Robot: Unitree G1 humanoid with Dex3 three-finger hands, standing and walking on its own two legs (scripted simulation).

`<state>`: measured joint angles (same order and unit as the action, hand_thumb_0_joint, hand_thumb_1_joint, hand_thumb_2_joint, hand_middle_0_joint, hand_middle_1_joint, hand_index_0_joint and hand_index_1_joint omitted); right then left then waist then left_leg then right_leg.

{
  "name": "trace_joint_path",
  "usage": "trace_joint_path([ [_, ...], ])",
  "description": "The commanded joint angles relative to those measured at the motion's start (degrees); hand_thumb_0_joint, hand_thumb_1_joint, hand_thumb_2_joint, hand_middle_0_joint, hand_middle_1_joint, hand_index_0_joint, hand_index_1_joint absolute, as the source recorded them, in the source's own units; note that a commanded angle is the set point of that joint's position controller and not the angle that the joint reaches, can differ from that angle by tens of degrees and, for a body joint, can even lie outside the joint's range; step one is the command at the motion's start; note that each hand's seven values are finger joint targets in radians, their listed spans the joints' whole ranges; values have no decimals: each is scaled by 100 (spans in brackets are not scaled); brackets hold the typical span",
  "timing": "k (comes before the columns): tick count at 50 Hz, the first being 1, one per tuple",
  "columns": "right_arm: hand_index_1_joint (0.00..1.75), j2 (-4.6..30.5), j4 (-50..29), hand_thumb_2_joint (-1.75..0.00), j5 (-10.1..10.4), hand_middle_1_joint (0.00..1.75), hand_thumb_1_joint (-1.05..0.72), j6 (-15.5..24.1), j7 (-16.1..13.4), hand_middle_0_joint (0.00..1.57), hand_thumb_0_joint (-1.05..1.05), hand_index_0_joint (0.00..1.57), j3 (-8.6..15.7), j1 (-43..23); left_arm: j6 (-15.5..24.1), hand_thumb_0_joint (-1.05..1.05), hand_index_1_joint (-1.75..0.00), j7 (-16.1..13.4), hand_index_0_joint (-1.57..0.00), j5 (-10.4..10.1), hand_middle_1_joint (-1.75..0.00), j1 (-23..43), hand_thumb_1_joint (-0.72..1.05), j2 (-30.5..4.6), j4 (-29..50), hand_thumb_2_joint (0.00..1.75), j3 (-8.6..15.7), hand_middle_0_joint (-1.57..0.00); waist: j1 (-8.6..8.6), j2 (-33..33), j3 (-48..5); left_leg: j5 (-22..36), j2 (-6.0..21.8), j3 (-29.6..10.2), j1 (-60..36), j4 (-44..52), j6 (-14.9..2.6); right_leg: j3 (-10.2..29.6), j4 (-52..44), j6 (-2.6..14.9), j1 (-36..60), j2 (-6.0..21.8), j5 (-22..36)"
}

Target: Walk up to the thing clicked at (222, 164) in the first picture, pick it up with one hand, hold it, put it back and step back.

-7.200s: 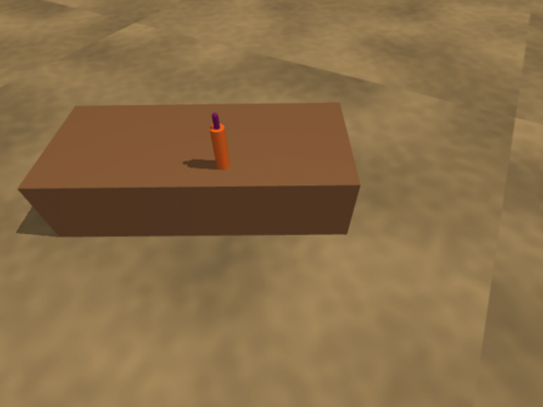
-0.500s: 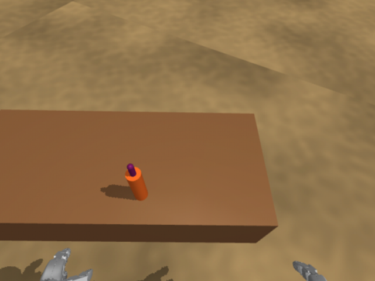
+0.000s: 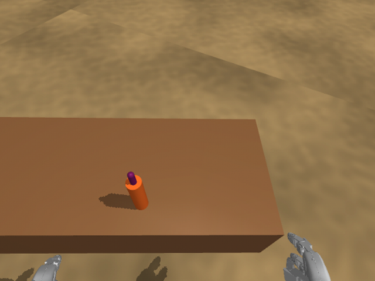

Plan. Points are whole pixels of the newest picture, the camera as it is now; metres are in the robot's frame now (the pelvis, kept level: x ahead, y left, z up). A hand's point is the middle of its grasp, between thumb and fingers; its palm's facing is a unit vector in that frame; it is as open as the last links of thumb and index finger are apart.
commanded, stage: go down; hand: left
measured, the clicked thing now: (136, 190) +0.45 +0.18 -0.29
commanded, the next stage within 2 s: none
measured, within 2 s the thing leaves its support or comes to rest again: neither
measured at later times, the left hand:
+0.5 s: hand out of the picture +0.13 +0.26 -0.12, palm faces +0.08 -0.94 -0.33, open 17.5 cm
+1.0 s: hand out of the picture +0.13 +0.28 -0.11, palm faces +0.13 -0.94 -0.33, open 17.5 cm
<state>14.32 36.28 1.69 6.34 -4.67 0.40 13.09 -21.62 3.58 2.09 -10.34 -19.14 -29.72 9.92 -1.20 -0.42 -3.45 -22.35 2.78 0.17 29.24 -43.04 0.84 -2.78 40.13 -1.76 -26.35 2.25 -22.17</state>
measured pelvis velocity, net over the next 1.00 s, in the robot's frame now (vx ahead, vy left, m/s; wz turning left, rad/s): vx -0.03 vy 0.00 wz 0.02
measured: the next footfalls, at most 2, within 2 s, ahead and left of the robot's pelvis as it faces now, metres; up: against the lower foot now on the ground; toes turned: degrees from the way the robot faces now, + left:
none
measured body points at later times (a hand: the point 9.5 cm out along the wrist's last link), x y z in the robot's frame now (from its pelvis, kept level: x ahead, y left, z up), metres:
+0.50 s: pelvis -0.01 +0.00 -0.03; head +0.03 +0.01 +0.42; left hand +0.13 +0.31 -0.09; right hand +0.15 -0.25 -0.11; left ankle -0.01 +0.12 -0.71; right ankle -0.03 -0.14 -0.71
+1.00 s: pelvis -0.03 +0.00 -0.04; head +0.01 +0.01 +0.41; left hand +0.13 +0.33 -0.08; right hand +0.13 -0.25 -0.11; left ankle -0.01 +0.12 -0.71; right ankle -0.03 -0.14 -0.71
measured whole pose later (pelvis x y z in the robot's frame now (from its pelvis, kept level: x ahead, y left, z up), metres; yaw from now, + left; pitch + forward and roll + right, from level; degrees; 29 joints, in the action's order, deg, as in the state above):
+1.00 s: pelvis -0.03 +0.00 -0.04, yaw +1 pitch +12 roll -3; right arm 13.5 33.9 1.5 14.9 -11.2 -1.3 15.8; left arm -30.4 5.6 -2.1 -18.5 -22.9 -8.3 13.6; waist -1.4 -1.9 -8.0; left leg -27.8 3.2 -3.0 43.7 -59.8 1.2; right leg -4.8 55.6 -1.4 -39.2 1.9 -27.8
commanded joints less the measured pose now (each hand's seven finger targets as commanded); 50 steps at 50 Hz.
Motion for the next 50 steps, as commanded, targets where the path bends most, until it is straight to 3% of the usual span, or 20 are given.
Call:
trace_joint_path([
  [1, 30, 811, -728, -88, -38, 30, -86, 305, -183, 20, 0, 20, 283, -17, -129, 0, -5, -25, -8, 29, -5, -109, -55, -1169, 1207, 2, 392, -8, -33, -352, -1113, 2116, -224, 30, -594, 189, -81, -69, -153, 176, 212, -251, 1848],
  [2, 30, 846, -779, -88, -39, 30, -86, 331, -186, 20, 0, 20, 321, -33, -177, 0, -5, 10, -8, 23, -5, -158, -57, -1078, 1337, 2, 272, -9, -78, -313, -1206, 2232, -213, 8, -603, 109, -100, -86, -95, 173, 178, -254, 1923],
  [9, 30, 801, -959, -89, -37, 30, -86, 467, -275, 20, 0, 20, 290, -49, -468, 0, -6, -10, -7, -37, -6, -451, -59, -1223, 2088, 3, 448, -8, -26, -388, -1265, 2026, -182, -90, -223, -233, -85, -138, 279, 169, -211, -280, 1611],
  [11, 30, 821, -1029, -89, -51, 30, -87, 503, -298, 20, 0, 20, 326, -32, -528, 0, -6, -11, -8, -47, -6, -674, -59, -1164, 2249, 3, 417, -8, -37, -438, -1431, 2260, -163, -105, -227, -372, -89, -140, 416, 169, -266, -273, 1767],
  [12, 30, 838, -1042, -89, -47, 30, -87, 509, -290, 20, 0, 20, 325, -59, -558, 0, -6, 11, -7, -68, -6, -647, -58, -1145, 2364, 4, 345, -8, -42, -421, -1391, 2224, -132, -160, -146, -368, -77, -167, 473, 180, -346, -292, 1599],
  [13, 30, 823, -1093, -89, -38, 30, -86, 528, -317, 20, 0, 20, 318, -81, -595, 0, -6, -28, -7, -76, -6, -629, -59, -1281, 2465, 4, 521, -8, 4, -478, -1324, 2090, -142, -161, -75, -396, -80, -158, 477, 180, -429, -273, 1513],
  [18, 30, 777, -1204, -89, -41, 30, -87, 613, -382, 20, 0, 20, 303, -47, -730, 0, -7, -37, -8, -117, -6, -800, -61, -1233, 2849, 4, 513, -8, -40, -487, -1374, 1681, -162, -161, 122, -542, -95, -147, 583, 174, -603, -259, 1263],
  [25, 30, 733, -1261, -88, -37, 30, -86, 747, -509, 20, 0, 20, 244, -70, -880, 0, -6, -62, -8, -176, -6, -968, -61, -1294, 3058, 4, 634, -8, -28, -419, -1181, 956, -203, -173, 491, -595, -97, -152, 617, 173, -825, -271, 718],
  [36, 30, 727, -1201, -88, -49, 30, -85, 953, -657, 20, 0, 20, 206, -16, -857, 0, -7, 23, -7, -247, -6, -969, -60, -1394, 3281, 6, 720, -8, -64, -487, -1138, 677, -217, -182, 614, -680, -105, -128, 648, 176, -959, -267, 497],
  [38, 30, 713, -1183, -89, -40, 30, -86, 988, -674, 20, 0, 20, 194, -37, -858, 0, -7, 31, -7, -285, -6, -1018, -61, -1456, 3276, 6, 823, -8, -14, -459, -1079, 529, -229, -197, 721, -665, -109, -144, 623, 179, -983, -274, 357],
  [41, 30, 725, -1169, -89, -41, 30, -86, 1020, -690, 20, 0, 20, 201, -30, -854, 0, -7, 74, -7, -280, -6, -1129, -61, -1404, 3245, 6, 772, -8, -34, -481, -1100, 443, -240, -193, 718, -647, -118, -131, 609, 185, -998, -273, 281],
  [45, 30, 751, -1095, -89, -47, 30, -86, 1100, -732, 20, 0, 20, 187, -12, -710, 0, -7, 76, -6, -287, -6, -425, -59, -1647, 3401, 7, 905, -8, -117, -601, -1110, 259, -202, -242, 664, -588, -102, -119, 654, 186, -1081, -286, 153],
  [48, 30, 774, -984, -89, -42, 30, -86, 1177, -785, 20, 0, 20, 164, 72, -526, 0, -7, 80, -6, -329, -6, 108, -57, -2016, 3354, 8, 1187, -8, -127, -587, -1145, 304, -209, -216, 644, -647, -112, -56, 629, 173, -1060, -259, 221],
  [49, 30, 802, -933, -89, -39, 30, -87, 1199, -799, 20, 0, 20, 154, 61, -469, 0, -7, 116, -6, -342, -6, 232, -60, -1997, 3099, 7, 1121, -8, -217, -550, -1184, 293, -205, -224, 603, -655, -122, -38, 618, 160, -1069, -257, 236],
  [50, 30, 790, -886, -89, -39, 30, -86, 1226, -813, 20, 0, 20, 122, 60, -370, 0, -7, 123, -6, -382, -6, 602, -57, -2202, 3239, 8, 1270, -7, -178, -561, -1118, 278, -211, -225, 661, -663, -125, -30, 593, 159, -1063, -243, 232],
])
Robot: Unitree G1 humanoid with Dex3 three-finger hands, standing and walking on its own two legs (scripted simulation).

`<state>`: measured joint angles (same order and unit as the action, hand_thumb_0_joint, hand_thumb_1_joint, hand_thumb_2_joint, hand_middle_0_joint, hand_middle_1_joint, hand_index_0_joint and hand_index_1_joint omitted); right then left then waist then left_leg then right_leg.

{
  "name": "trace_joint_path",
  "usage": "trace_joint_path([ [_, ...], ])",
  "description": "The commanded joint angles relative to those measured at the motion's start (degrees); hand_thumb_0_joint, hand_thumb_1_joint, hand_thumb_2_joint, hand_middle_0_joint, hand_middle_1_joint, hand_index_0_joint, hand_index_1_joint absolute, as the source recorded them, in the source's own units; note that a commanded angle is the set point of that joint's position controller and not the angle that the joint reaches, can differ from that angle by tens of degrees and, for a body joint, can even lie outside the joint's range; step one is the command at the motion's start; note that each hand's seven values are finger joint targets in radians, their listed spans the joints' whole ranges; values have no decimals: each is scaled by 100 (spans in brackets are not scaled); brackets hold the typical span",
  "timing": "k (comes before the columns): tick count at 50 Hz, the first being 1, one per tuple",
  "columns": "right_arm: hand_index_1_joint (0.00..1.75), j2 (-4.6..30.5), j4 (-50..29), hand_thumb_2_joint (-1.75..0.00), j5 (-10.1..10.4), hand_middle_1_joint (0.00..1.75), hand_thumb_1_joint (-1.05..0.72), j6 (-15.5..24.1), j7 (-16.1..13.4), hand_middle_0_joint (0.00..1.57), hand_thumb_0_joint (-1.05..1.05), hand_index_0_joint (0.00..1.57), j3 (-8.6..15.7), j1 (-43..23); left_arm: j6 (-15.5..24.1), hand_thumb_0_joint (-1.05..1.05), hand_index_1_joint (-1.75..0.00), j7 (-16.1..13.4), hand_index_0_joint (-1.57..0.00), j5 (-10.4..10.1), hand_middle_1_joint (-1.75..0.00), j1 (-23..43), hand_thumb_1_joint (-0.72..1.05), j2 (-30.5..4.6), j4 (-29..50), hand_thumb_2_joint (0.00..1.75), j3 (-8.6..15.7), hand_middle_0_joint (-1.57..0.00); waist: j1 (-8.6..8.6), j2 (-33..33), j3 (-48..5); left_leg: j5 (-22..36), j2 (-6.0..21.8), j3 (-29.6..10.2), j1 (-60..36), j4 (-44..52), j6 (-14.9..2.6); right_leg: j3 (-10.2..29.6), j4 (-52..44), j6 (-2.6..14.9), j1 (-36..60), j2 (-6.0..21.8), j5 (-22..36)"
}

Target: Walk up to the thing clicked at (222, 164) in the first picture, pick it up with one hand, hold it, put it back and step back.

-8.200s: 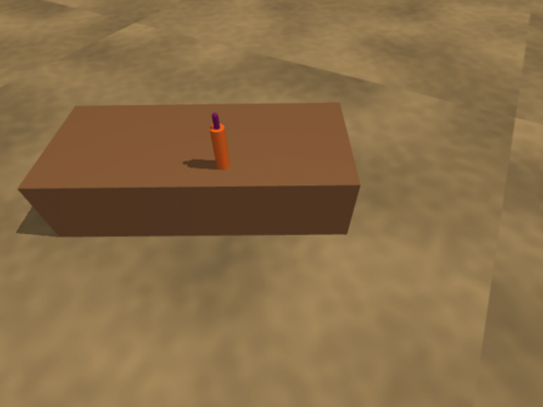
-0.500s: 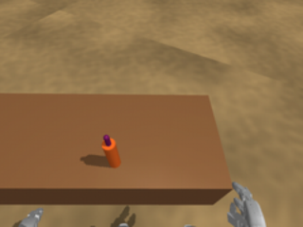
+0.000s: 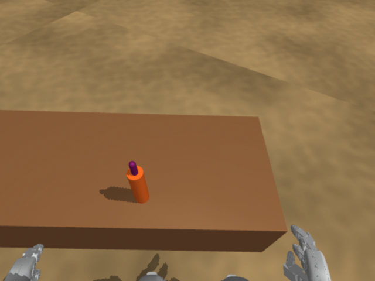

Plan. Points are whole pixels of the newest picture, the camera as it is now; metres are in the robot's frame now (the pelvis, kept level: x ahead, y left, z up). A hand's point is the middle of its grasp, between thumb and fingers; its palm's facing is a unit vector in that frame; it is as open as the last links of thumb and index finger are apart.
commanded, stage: go down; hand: left
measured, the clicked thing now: (137, 181) +0.48 +0.17 -0.25
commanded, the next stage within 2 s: none
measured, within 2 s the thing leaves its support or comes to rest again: neither
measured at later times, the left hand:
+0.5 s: hand (44, 209) +0.30 +0.33 -0.03, palm faces +0.12 -0.98 -0.18, open 17.6 cm
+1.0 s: hand (40, 183) +0.35 +0.34 -0.01, palm faces +0.14 -0.98 -0.13, open 17.4 cm
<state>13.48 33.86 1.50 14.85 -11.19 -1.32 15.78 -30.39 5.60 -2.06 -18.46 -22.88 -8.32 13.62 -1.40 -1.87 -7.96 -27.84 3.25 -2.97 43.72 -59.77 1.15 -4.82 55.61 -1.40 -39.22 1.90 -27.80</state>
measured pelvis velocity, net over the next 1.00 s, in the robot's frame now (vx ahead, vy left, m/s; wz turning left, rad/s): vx -0.02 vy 0.00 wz -0.04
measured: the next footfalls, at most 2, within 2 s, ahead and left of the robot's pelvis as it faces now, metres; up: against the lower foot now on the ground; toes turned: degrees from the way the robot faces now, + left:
none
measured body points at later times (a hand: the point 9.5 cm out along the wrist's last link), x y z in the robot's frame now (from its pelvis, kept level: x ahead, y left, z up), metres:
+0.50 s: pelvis +0.00 +0.01 +0.00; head +0.08 +0.02 +0.44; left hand +0.29 +0.38 -0.02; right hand +0.08 -0.28 -0.09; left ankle +0.02 +0.13 -0.67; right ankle +0.00 -0.14 -0.67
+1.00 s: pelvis -0.02 +0.00 -0.01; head +0.09 +0.03 +0.43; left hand +0.34 +0.40 +0.00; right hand +0.05 -0.28 -0.10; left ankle +0.02 +0.13 -0.67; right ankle +0.00 -0.14 -0.67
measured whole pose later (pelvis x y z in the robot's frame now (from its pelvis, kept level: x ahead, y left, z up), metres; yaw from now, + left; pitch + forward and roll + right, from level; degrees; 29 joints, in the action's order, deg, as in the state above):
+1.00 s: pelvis -0.02 +0.00 -0.01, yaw -2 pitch +17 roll -3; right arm 16.6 39.8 -1.5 11.1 -7.4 -1.7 18.5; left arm 6.9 26.5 -2.6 26.4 -40.5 -61.5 32.4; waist -4.2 0.4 -4.3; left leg -26.0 4.2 -1.8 52.1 -60.9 1.0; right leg -3.3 57.0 -1.2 -48.5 0.9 -25.4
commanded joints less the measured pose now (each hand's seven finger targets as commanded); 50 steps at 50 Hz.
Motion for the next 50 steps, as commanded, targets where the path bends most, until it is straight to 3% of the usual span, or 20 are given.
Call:
trace_joint_path([
  [1, 30, 897, -550, -89, -22, 30, -87, 391, -173, 20, 0, 20, 292, -167, 549, 0, -7, -35, -6, 9, -5, 1357, -58, -1707, 669, 7, 851, -8, -214, -356, -608, 815, -264, 99, -777, 1005, -164, 194, -968, 116, 206, -205, 801],
  [4, 30, 961, -371, -89, -33, 30, -88, 449, -181, 20, 0, 20, 282, -143, 841, 0, -6, 149, -5, -94, -4, 2192, -57, -1959, 385, 7, 1017, -8, -239, -541, -848, 1121, -244, 83, -986, 1026, -145, 201, -917, 139, 331, -212, 1081],
  [9, 30, 1062, -109, -90, -64, 30, -90, 448, -80, 20, 0, 20, 340, -19, 1192, 0, -5, 625, -6, -155, -3, 2682, -61, -2178, -984, 5, 1238, -8, -141, -516, -856, 1163, -243, 49, -925, 1143, -135, 141, -921, 177, 376, -260, 1056],
  [11, 30, 1059, -152, -90, -61, 30, -90, 432, -49, 20, 0, 20, 334, 31, 1379, 0, -5, 807, -6, -166, -3, 2826, -60, -2460, -1184, 5, 1449, -8, -62, -565, -1057, 1589, -242, 92, -1068, 1092, -131, 156, -893, 190, 509, -242, 1387],
  [13, 30, 1106, 3, -90, -76, 30, -91, 385, -3, 20, 0, 20, 386, 205, 1540, 0, -5, 1028, -5, -188, -3, 2773, -60, -2367, -1834, 5, 1475, -8, -112, -355, -1042, 1906, -228, 106, -1012, 1006, -150, 155, -849, 178, 490, -257, 1684],
  [15, 30, 1083, -127, -90, -98, 30, -90, 388, 34, 20, 0, 20, 354, 183, 1843, 0, -5, 1191, -5, -210, -2, 3262, -61, -2710, -1724, 4, 1720, -8, -30, -511, -1169, 2116, -217, 143, -1065, 952, -150, 182, -796, 192, 501, -245, 1828],
  [17, 30, 1142, -8, -90, -140, 30, -91, 340, 83, 20, 0, 20, 432, 357, 2067, 0, -4, 1362, -6, -188, -2, 3232, -61, -2522, -2248, 3, 1623, -8, -67, -419, -1165, 2157, -198, 146, -996, 900, -159, 166, -744, 197, 397, -253, 1844],
  [18, 30, 1148, -95, -90, -141, 30, -91, 330, 96, 20, 0, 20, 432, 310, 2201, 0, -5, 1408, -6, -197, -2, 3210, -61, -2707, -2227, 3, 1795, -8, 6, -398, -1175, 2078, -199, 150, -960, 918, -160, 165, -754, 203, 415, -254, 1781],
  [22, 30, 1212, 23, -90, -181, 30, -91, 222, 172, 20, 0, 20, 513, 524, 2611, 0, -5, 1565, -5, -189, -3, 3515, -61, -2729, -2320, 5, 1750, -8, 39, -725, -1439, 2399, -135, 122, -1238, 921, -107, 127, -623, 255, 242, -278, 1808],
  [23, 30, 1243, -98, -90, -184, 30, -91, 205, 175, 20, 0, 20, 535, 476, 2699, 0, -5, 1559, -5, -179, -2, 3621, -61, -2969, -2177, 5, 1926, -8, 55, -682, -1695, 2611, -120, 114, -1389, 872, -119, 133, -617, 242, 312, -264, 1962],
  [25, 30, 1209, 79, -90, -192, 30, -91, 130, 205, 20, 0, 20, 525, 623, 2788, 0, -5, 1582, -4, -167, -2, 3461, -61, -2630, -2593, 6, 1706, -7, 13, -553, -1370, 2417, -107, 76, -1200, 933, -102, 96, -602, 255, 193, -294, 1776],
  [28, 30, 1307, 17, -90, -195, 30, -91, 55, 192, 20, 0, 20, 575, 640, 3044, 0, -4, 1514, -5, -135, -2, 4015, -60, -3238, -2191, 6, 2065, -7, 55, -774, -1767, 2433, -84, 78, -1474, 923, -88, 121, -583, 270, 151, -280, 1740],
  [31, 30, 1253, 230, -90, -214, 30, -91, -10, 189, 20, 0, 20, 534, 743, 3172, 0, -4, 1558, -4, -146, -2, 4280, -56, -2912, -2680, 7, 1846, -6, -133, -593, -1332, 2094, -91, 94, -1255, 928, -118, 144, -640, 252, -55, -284, 1608],
  [34, 30, 1319, 224, -90, -229, 30, -90, -35, 158, 20, 0, 20, 509, 720, 3490, 0, -4, 1574, -4, -90, -2, 5036, -55, -3597, -2866, 6, 2182, -6, -149, -667, -1240, 1563, -124, 134, -1013, 927, -150, 201, -671, 252, -95, -252, 1306],
  [37, 30, 1287, 308, -90, -267, 30, -89, -67, 180, 20, 0, 20, 468, 786, 3647, 0, -3, 1759, -5, -118, -2, 5302, -51, -3252, -3503, 4, 1951, -6, -233, -620, -1141, 1190, -135, 144, -875, 930, -152, 226, -700, 257, -234, -242, 1089],
  [38, 30, 1337, 245, -90, -270, 30, -89, -77, 177, 20, 0, 20, 468, 752, 3705, 0, -3, 1780, -5, -113, -2, 5390, -53, -3522, -3609, 5, 2117, -6, -176, -599, -1265, 1212, -135, 145, -809, 901, -157, 226, -670, 258, -190, -232, 1103],
  [39, 30, 1339, 283, -90, -272, 30, -89, -88, 192, 20, 0, 20, 458, 787, 3737, 0, -2, 1847, -5, -103, -2, 5384, -52, -3488, -3805, 3, 2032, -6, -186, -665, -1206, 1095, -144, 154, -803, 916, -150, 232, -701, 260, -225, -232, 1016],
  [41, 30, 1343, 284, -90, -287, 30, -89, -124, 222, 20, 0, 20, 430, 823, 3803, 0, -2, 1948, -5, -106, -1, 5505, -51, -3450, -4070, 4, 1960, -6, -207, -712, -1319, 1096, -117, 116, -865, 910, -134, 184, -651, 267, -334, -248, 1016],
  [45, 30, 1374, 201, -90, -291, 30, -89, -183, 243, 20, 0, 20, 370, 796, 3961, 0, -3, 2016, -5, -146, -2, 5565, -52, -3845, -4354, 3, 2240, -7, -112, -530, -1565, 1468, -136, 178, -683, 757, -161, 226, -631, 242, -47, -220, 1276],
  [50, 30, 1407, 246, -90, -304, 30, -89, -281, 261, 20, 0, 20, 349, 885, 4172, 0, -3, 2094, -5, -178, -2, 5919, -50, -4015, -4341, 4, 2284, -7, -172, -629, -1679, 1564, -126, 179, -707, 666, -160, 223, -548, 252, -208, -239, 1353],
])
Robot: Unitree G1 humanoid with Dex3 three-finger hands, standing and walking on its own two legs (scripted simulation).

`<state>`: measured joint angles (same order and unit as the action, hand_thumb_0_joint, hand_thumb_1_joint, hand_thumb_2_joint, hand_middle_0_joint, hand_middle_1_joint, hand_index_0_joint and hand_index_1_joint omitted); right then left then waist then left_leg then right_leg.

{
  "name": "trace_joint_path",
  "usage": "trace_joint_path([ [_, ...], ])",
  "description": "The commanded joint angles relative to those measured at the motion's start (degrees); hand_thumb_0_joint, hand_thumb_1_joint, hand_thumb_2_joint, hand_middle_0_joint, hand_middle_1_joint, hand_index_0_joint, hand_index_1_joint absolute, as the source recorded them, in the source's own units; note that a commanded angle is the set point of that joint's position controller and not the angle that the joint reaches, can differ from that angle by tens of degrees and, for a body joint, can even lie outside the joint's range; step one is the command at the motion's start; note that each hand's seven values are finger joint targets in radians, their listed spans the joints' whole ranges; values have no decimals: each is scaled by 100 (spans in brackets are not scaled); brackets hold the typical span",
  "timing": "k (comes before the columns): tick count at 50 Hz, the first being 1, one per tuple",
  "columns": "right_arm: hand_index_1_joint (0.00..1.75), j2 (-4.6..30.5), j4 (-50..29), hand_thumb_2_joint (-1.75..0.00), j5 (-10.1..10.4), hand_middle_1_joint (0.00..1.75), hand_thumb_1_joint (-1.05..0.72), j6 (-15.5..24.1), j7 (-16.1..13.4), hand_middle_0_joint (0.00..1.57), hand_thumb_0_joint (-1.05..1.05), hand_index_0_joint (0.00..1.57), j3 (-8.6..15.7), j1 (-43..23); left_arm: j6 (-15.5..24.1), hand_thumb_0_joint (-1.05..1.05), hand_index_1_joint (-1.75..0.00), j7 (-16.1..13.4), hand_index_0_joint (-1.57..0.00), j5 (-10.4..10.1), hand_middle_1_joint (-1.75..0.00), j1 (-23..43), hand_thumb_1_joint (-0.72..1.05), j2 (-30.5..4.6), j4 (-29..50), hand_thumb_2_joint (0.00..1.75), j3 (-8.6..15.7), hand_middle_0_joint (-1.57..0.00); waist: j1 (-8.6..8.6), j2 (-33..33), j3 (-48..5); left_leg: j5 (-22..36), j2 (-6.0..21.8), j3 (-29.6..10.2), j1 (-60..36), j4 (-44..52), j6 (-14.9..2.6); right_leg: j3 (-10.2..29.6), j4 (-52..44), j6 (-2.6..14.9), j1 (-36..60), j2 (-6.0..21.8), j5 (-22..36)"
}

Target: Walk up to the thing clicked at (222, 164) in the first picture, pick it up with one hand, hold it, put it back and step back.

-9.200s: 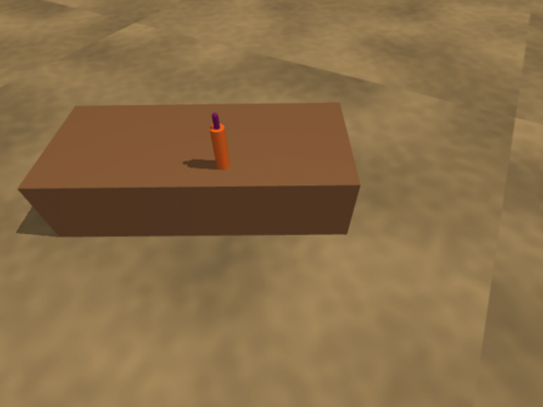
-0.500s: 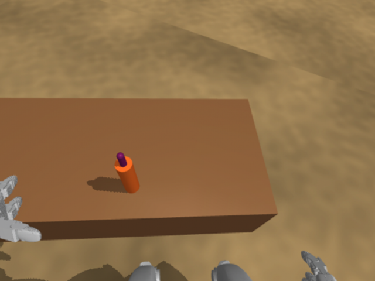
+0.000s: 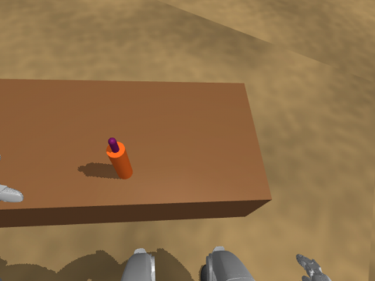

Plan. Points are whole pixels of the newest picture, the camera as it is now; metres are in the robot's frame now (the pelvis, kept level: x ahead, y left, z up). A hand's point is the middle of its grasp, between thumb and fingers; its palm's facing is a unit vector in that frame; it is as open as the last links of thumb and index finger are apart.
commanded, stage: go down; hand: left
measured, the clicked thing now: (119, 158) +0.49 +0.19 -0.25
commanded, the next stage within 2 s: none
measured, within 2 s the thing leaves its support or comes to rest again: neither
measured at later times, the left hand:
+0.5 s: hand out of the picture +0.38 +0.37 +0.01, palm faces +0.18 -0.98 -0.10, open 17.4 cm
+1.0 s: hand out of the picture +0.41 +0.38 +0.01, palm faces +0.18 -0.98 -0.08, open 17.3 cm
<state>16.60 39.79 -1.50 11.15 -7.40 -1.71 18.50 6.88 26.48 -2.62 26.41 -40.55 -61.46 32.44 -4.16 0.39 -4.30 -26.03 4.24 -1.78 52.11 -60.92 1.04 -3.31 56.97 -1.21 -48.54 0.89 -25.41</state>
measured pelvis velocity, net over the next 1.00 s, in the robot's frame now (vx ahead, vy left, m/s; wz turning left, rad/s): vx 0.00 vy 0.01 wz -0.01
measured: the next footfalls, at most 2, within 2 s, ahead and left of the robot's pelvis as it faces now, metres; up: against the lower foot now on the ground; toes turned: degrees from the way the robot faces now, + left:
none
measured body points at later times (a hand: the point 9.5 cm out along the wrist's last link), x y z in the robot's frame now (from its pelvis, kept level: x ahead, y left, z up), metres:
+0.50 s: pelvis +0.00 +0.01 -0.01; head +0.13 +0.05 +0.43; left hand +0.37 +0.42 +0.02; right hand +0.07 -0.27 -0.10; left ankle +0.03 +0.13 -0.67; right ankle +0.02 -0.14 -0.67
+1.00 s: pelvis +0.00 +0.01 -0.02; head +0.14 +0.06 +0.41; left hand +0.39 +0.43 +0.02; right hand +0.06 -0.26 -0.11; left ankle +0.03 +0.13 -0.67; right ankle +0.02 -0.14 -0.67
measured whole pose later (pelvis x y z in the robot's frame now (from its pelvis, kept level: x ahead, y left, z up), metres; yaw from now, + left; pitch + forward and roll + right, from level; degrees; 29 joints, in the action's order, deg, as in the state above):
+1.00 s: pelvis +0.00 +0.01 -0.02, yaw -1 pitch +22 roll -5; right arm 16.5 39.4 -2.3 8.3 -6.1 -3.5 19.0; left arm 11.9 29.7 -3.8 35.8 -45.9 -65.4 36.7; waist -5.8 0.7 -4.8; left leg -28.3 4.2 -2.4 59.9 -66.4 0.1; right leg -3.5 60.7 -2.1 -55.3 0.8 -26.7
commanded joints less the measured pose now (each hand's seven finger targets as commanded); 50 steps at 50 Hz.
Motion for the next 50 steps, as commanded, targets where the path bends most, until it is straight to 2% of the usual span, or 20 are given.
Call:
trace_joint_path([
  [1, 30, 1107, -351, -90, -8, 30, -89, 82, -114, 20, 0, 20, 384, 596, 475, 0, -3, 3, -4, -127, -1, 1394, -50, -2348, 920, 5, 507, -6, 137, -858, -2148, 1452, -216, 37, -1565, 758, -149, 55, -657, 239, 692, -138, 1127],
  [6, 30, 1138, -319, -90, -18, 30, -90, 16, -128, 20, 0, 20, 378, 687, 569, 0, -2, 74, -4, -162, -1, 1686, -47, -2438, 1026, 5, 526, -6, 45, -968, -2268, 1713, -220, 68, -1682, 642, -164, 116, -658, 228, 665, -127, 1364],
  [9, 30, 1165, -300, -90, -26, 30, -91, -5, -124, 20, 0, 20, 388, 681, 588, 0, -2, 108, -5, -184, 0, 1633, -50, -2466, 991, 4, 596, -7, 108, -1022, -2408, 1994, -193, -4, -1851, 621, -144, 58, -576, 243, 564, -129, 1466],
  [10, 30, 1147, -195, -90, -31, 30, -91, -28, -109, 20, 0, 20, 376, 781, 573, 0, -3, 155, -5, -188, -1, 1637, -52, -2296, 817, 4, 436, -7, 36, -1111, -2362, 2052, -179, -35, -1917, 613, -119, 17, -550, 255, 437, -152, 1456],
  [11, 30, 1160, -226, -90, -44, 30, -91, -32, -105, 20, 0, 20, 383, 775, 604, 0, -3, 146, -5, -185, -1, 1761, -52, -2476, 987, 5, 559, -7, 92, -1140, -2361, 2102, -172, -62, -1906, 616, -109, -4, -522, 260, 413, -154, 1452],
  [13, 30, 1160, -223, -90, -45, 30, -90, -50, -108, 20, 0, 20, 383, 782, 613, 0, -3, 146, -5, -172, -1, 1770, -52, -2446, 887, 4, 522, -6, 44, -1059, -2308, 1984, -170, -51, -1890, 617, -123, -5, -555, 256, 390, -161, 1388],
  [15, 30, 1152, -286, -90, -42, 30, -90, -58, -98, 20, 0, 20, 363, 741, 655, 0, -3, 125, -4, -188, -1, 1791, -51, -2623, 921, 5, 693, -6, 105, -981, -2374, 1855, -194, -23, -1679, 606, -144, 34, -556, 250, 575, -143, 1366],
  [20, 30, 1159, -279, -90, -39, 30, -91, -71, -99, 20, 0, 20, 366, 760, 659, 0, -7, 165, -5, -195, -4, 1903, -60, -2526, 858, 6, 589, -8, 44, -1007, -2366, 1832, -184, -44, -1688, 589, -147, 26, -536, 253, 462, -154, 1342],
  [24, 30, 1129, -262, -90, -40, 30, -90, -76, -87, 20, 0, 20, 339, 769, 686, 0, -3, 195, -5, -218, -1, 2039, -51, -2439, 774, 3, 502, -7, -20, -1093, -2193, 1648, -182, -36, -1619, 566, -134, 35, -526, 256, 295, -164, 1213],
  [26, 30, 1140, -291, -90, -47, 30, -90, -84, -94, 20, 0, 20, 340, 787, 736, 0, -3, 185, -5, -211, -1, 2200, -49, -2614, 916, 3, 573, -7, -29, -1061, -2339, 1612, -184, -15, -1604, 515, -159, 59, -525, 252, 366, -158, 1220],
  [27, 30, 1114, -237, -90, -51, 30, -90, -90, -87, 20, 0, 20, 325, 791, 725, 0, -3, 209, -5, -230, -1, 2080, -50, -2425, 711, 3, 489, -7, -40, -1087, -2289, 1653, -176, -40, -1630, 513, -136, 27, -490, 258, 257, -169, 1212],
  [30, 30, 1198, -298, -90, -58, 30, -90, -92, -78, 20, 0, 20, 324, 768, 764, 0, -2, 212, -4, -230, 0, 2231, -47, -2681, 901, 4, 635, -7, 23, -1287, -2499, 2073, -139, -126, -1962, 469, -93, -22, -388, 284, 39, -169, 1296],
  [31, 30, 1164, -212, -90, -71, 30, -90, -109, -62, 20, 0, 20, 310, 844, 744, 0, -3, 249, -5, -236, -1, 2160, -47, -2458, 752, 4, 488, -7, -14, -1221, -2465, 2122, -127, -163, -1921, 473, -77, -59, -369, 284, 33, -184, 1317],
  [32, 30, 1211, -310, -90, -73, 30, -90, -103, -55, 20, 0, 20, 329, 784, 767, 0, -2, 230, -4, -244, -1, 2304, -47, -2685, 974, 5, 652, -6, 15, -1281, -2506, 2158, -135, -157, -1906, 453, -80, -44, -355, 279, 51, -171, 1344],
  [34, 30, 1185, -242, -90, -66, 30, -90, -116, -48, 20, 0, 20, 312, 799, 761, 0, -3, 247, -4, -252, -1, 2201, -49, -2525, 738, 4, 566, -6, 8, -1264, -2372, 1992, -124, -190, -1852, 497, -65, -69, -330, 288, -74, -191, 1201],
  [38, 30, 1211, -334, -90, -78, 30, -90, -133, -39, 20, 0, 20, 312, 785, 799, 0, -2, 241, -4, -239, -1, 2343, -49, -2731, 871, 4, 694, -6, 19, -1191, -2581, 2004, -143, -155, -1792, 400, -105, -25, -323, 271, 60, -157, 1276],
  [41, 30, 1173, -248, -90, -83, 30, -90, -142, -21, 20, 0, 20, 286, 880, 811, 0, -3, 280, -5, -273, -1, 2431, -50, -2601, 789, 4, 609, -7, -58, -1102, -2587, 2025, -143, -172, -1686, 345, -114, -29, -281, 266, 44, -171, 1328],
  [42, 30, 1202, -334, -90, -80, 30, -90, -144, -30, 20, 0, 20, 293, 806, 810, 0, -3, 262, -5, -254, -1, 2416, -49, -2775, 822, 4, 716, -7, -12, -1191, -2602, 1985, -166, -130, -1667, 306, -128, 7, -309, 258, 76, -155, 1322],
  [43, 30, 1183, -220, -90, -78, 30, -90, -154, -26, 20, 0, 20, 273, 909, 792, 0, -3, 300, -4, -251, -1, 2380, -48, -2577, 618, 5, 544, -6, -88, -1189, -2526, 2024, -150, -142, -1725, 311, -114, -12, -288, 268, -35, -168, 1327],
  [50, 30, 1213, -356, -90, -72, 30, -90, -171, -7, 20, 0, 20, 255, 795, 867, 0, -4, 290, -5, -281, -2, 2521, -50, -2876, 751, 4, 795, -6, -20, -1265, -2620, 1775, -151, -189, -1596, 331, -97, -31, -205, 280, -58, -168, 1128],
])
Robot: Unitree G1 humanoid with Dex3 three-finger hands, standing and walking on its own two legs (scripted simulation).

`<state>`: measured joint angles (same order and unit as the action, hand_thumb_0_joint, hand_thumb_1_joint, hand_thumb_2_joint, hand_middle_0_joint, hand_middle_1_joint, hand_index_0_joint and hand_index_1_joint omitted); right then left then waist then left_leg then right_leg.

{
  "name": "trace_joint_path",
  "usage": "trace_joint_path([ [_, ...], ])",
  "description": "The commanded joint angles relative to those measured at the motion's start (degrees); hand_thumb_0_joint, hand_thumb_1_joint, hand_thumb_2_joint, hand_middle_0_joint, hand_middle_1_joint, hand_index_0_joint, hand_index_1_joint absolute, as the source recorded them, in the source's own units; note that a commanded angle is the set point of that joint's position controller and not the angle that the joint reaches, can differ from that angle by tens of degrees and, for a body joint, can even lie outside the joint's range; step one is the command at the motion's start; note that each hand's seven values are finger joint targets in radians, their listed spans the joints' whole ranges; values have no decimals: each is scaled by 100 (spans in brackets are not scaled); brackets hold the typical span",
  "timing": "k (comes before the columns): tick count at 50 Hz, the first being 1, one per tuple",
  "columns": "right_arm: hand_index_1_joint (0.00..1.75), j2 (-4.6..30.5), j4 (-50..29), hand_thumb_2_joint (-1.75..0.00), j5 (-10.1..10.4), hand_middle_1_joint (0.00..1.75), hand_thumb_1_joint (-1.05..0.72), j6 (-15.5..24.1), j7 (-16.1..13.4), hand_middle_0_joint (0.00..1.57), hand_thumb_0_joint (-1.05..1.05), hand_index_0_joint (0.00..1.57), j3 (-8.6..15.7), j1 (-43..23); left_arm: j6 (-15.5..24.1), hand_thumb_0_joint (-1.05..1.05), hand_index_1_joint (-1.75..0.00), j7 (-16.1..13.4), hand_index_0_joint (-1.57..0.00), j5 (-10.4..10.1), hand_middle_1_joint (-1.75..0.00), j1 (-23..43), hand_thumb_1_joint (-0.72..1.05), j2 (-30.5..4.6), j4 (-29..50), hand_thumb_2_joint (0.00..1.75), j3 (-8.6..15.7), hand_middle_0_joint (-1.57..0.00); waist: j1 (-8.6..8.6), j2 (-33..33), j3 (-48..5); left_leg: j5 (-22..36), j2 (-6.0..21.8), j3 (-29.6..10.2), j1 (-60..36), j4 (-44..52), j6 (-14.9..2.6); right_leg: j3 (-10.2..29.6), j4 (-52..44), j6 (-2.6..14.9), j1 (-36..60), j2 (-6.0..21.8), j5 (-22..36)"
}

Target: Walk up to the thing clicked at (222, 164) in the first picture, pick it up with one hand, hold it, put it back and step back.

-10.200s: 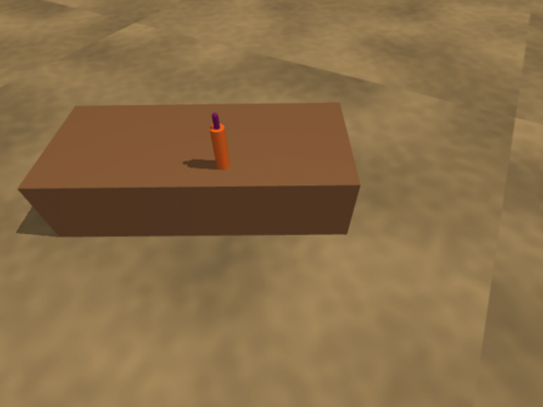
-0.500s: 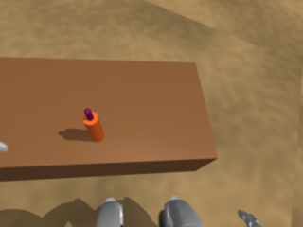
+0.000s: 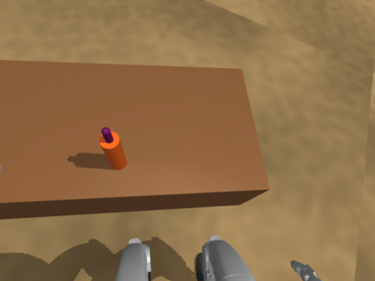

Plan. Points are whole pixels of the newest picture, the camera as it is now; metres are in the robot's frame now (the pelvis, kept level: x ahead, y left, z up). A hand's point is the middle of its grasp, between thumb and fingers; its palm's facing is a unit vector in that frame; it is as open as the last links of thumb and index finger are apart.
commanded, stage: go down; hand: left
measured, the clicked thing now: (113, 148) +0.48 +0.18 -0.23
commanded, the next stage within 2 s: none
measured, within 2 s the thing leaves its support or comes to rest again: neither
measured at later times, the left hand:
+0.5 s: hand out of the picture +0.42 +0.38 +0.03, palm faces +0.20 -0.98 -0.06, open 17.2 cm
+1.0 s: hand out of the picture +0.42 +0.38 +0.04, palm faces +0.20 -0.98 -0.04, open 17.2 cm
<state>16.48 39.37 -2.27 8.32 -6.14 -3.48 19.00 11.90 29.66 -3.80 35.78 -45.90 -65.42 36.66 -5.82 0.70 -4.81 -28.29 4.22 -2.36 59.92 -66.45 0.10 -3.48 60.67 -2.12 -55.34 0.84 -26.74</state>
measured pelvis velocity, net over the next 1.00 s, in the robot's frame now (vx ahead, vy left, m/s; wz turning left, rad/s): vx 0.00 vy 0.00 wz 0.00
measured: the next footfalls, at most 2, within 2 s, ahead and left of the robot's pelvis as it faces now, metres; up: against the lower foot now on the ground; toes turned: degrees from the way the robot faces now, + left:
none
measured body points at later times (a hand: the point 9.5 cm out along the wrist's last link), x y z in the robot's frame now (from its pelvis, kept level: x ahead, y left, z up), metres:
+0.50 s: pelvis +0.00 +0.00 -0.01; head +0.15 +0.04 +0.41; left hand +0.40 +0.43 +0.04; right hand +0.05 -0.28 -0.10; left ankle +0.02 +0.11 -0.65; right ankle +0.02 -0.15 -0.65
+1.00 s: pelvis +0.00 +0.00 -0.01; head +0.15 +0.05 +0.41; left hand +0.40 +0.43 +0.04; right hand +0.05 -0.28 -0.10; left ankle +0.02 +0.11 -0.65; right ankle +0.02 -0.15 -0.65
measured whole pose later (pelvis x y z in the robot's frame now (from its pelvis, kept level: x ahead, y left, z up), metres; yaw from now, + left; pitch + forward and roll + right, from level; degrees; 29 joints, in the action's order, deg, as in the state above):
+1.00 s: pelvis +0.00 +0.00 -0.01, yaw +0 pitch +24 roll -6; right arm 16.8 39.4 -2.2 7.5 -5.9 -5.0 18.9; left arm 13.7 33.3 -5.8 40.3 -50.7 -67.8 39.2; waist -7.1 0.6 -5.1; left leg -29.1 4.3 -3.7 64.5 -69.4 0.4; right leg -4.4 63.2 -1.9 -59.3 0.6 -27.7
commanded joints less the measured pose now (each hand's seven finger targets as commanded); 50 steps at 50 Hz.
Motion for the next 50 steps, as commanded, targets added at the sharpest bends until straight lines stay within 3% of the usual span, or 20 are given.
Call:
trace_joint_path([
  [1, 30, 1231, -265, -90, -1, 30, -90, 107, -122, 20, 0, 20, 429, 799, 350, 0, -4, -9, -5, -166, -2, 1573, -50, -2246, 1085, 4, 308, -7, 121, -1300, -2588, 2212, -115, -190, -2519, 877, 20, -48, -534, 379, 475, -173, 1304],
  [3, 30, 1242, -189, -90, -7, 30, -90, 88, -116, 20, 0, 20, 436, 878, 346, 0, -4, 44, -4, -168, -2, 1628, -49, -2149, 1015, 5, 181, -6, 84, -1395, -2495, 2267, -111, -202, -2593, 843, 42, -62, -536, 386, 282, -190, 1287],
  [8, 30, 1248, -175, -90, -35, 30, -90, 65, -115, 20, 0, 20, 396, 874, 467, 0, -4, 34, -5, -148, -3, 1871, -49, -2623, 1143, 5, 466, -7, 138, -1408, -2678, 2255, -148, -163, -2418, 730, 10, -22, -478, 375, 458, -161, 1371],
  [11, 30, 1239, -198, -90, -24, 30, -90, 44, -113, 20, 0, 20, 387, 873, 444, 0, -4, 70, -4, -147, -3, 1866, -48, -2449, 928, 6, 361, -6, 50, -1249, -2558, 2032, -168, -128, -2242, 714, -32, 12, -519, 360, 487, -161, 1317],
  [12, 30, 1252, -249, -90, -35, 30, -90, 52, -121, 20, 0, 20, 369, 832, 455, 0, -4, 59, -4, -131, -3, 1909, -47, -2615, 996, 5, 442, -6, 73, -1270, -2617, 2059, -169, -125, -2236, 697, -41, 18, -504, 360, 522, -157, 1334],
  [14, 30, 1241, -197, -90, -23, 30, -90, 41, -104, 20, 0, 20, 355, 876, 438, 0, -5, 104, -4, -155, -3, 1845, -48, -2459, 795, 6, 336, -6, 45, -1243, -2488, 1938, -164, -145, -2143, 736, -28, -9, -485, 371, 442, -167, 1247],
  [15, 30, 1283, -256, -90, -28, 30, -90, 46, -107, 20, 0, 20, 381, 825, 456, 0, -5, 111, -5, -141, -3, 1954, -50, -2623, 956, 5, 416, -6, 74, -1374, -2552, 1891, -159, -151, -2181, 714, -18, -1, -460, 371, 349, -165, 1195],
  [17, 30, 1258, -206, -90, -22, 30, -90, 39, -102, 20, 0, 20, 349, 895, 451, 0, -4, 139, -5, -163, -3, 1973, -49, -2566, 860, 5, 383, -6, 27, -1334, -2609, 2028, -145, -185, -2225, 686, -9, -27, -440, 373, 333, -168, 1252],
  [19, 30, 1296, -279, -90, -22, 30, -90, 37, -108, 20, 0, 20, 350, 837, 456, 0, -4, 153, -5, -158, -3, 2000, -48, -2784, 900, 5, 489, -6, 38, -1397, -2607, 1979, -159, -166, -2231, 655, -20, -3, -461, 363, 339, -160, 1234],
  [22, 30, 1229, -201, -90, -14, 30, -90, 20, -104, 20, 0, 20, 311, 919, 436, 0, -5, 188, -4, -179, -4, 1990, -48, -2620, 759, 6, 381, -6, -30, -1210, -2579, 1808, -189, -109, -1933, 626, -64, 42, -494, 343, 564, -154, 1262],
  [23, 30, 1277, -298, -90, -22, 30, -90, 38, -108, 20, 0, 20, 326, 862, 459, 0, -5, 177, -4, -179, -3, 2089, -48, -2852, 998, 5, 535, -6, 49, -1278, -2703, 1897, -189, -109, -1962, 606, -69, 63, -464, 342, 619, -137, 1305],
  [25, 30, 1269, -201, -90, -6, 30, -90, 23, -115, 20, 0, 20, 309, 928, 426, 0, -5, 214, -5, -177, -3, 1980, -49, -2755, 852, 5, 412, -7, 40, -1392, -2728, 2074, -174, -138, -2191, 619, -30, 16, -431, 356, 473, -158, 1342],
  [26, 30, 1326, -308, -90, -7, 30, -90, 27, -113, 20, 0, 20, 325, 874, 446, 0, -5, 188, -4, -180, -3, 2111, -48, -2978, 1057, 6, 604, -6, 64, -1407, -2818, 2261, -159, -180, -2267, 594, -25, 4, -397, 363, 415, -155, 1404],
  [29, 30, 1286, -298, -90, -9, 30, -90, 22, -109, 20, 0, 20, 322, 884, 432, 0, -5, 216, -4, -182, -4, 2101, -48, -2874, 986, 6, 549, -6, 66, -1522, -2722, 2084, -163, -207, -2231, 642, 8, -27, -396, 385, 319, -165, 1250],
  [30, 30, 1269, -186, -90, -5, 30, -90, 14, -102, 20, 0, 20, 314, 954, 397, 0, -5, 245, -4, -199, -3, 1957, -49, -2657, 724, 6, 410, -6, 2, -1426, -2611, 2104, -142, -223, -2287, 639, 11, -52, -402, 383, 182, -193, 1245],
  [35, 30, 1316, -204, -90, -3, 30, -90, 15, -116, 20, 0, 20, 311, 956, 442, 0, -4, 277, -4, -262, -3, 2174, -47, -2928, 1043, 5, 544, -6, 13, -1449, -2823, 2310, -151, -216, -2410, 547, -7, -36, -406, 368, 266, -183, 1383],
  [39, 30, 1276, -162, -90, 0, 30, -90, 3, -112, 20, 0, 20, 281, 953, 414, 0, -6, 318, -4, -276, -4, 1909, -48, -2695, 632, 6, 444, -6, -3, -1269, -2633, 2320, -170, -203, -2122, 530, -24, -41, -387, 365, 345, -187, 1484],
  [42, 30, 1307, -286, -90, 0, 30, -90, -7, -120, 20, 0, 20, 293, 869, 494, 0, -5, 299, -4, -264, -4, 2083, -46, -3080, 1042, 6, 679, -6, 95, -1476, -2809, 2254, -177, -193, -2246, 548, -16, -24, -384, 369, 371, -171, 1383],
  [44, 30, 1256, -190, -90, 4, 30, -90, -11, -113, 20, 0, 20, 284, 934, 464, 0, -5, 344, -4, -318, -4, 1983, -46, -2681, 897, 6, 473, -6, -3, -1332, -2719, 2214, -174, -183, -2215, 556, -30, -25, -411, 358, 404, -185, 1434],
  [50, 30, 1271, -186, -90, -2, 30, -90, -5, -113, 20, 0, 20, 303, 909, 551, 0, -5, 348, -4, -360, -4, 1996, -48, -2758, 1070, 6, 541, -6, 39, -1367, -2728, 2294, -177, -195, -2192, 492, -28, -21, -383, 363, 304, -172, 1445],
])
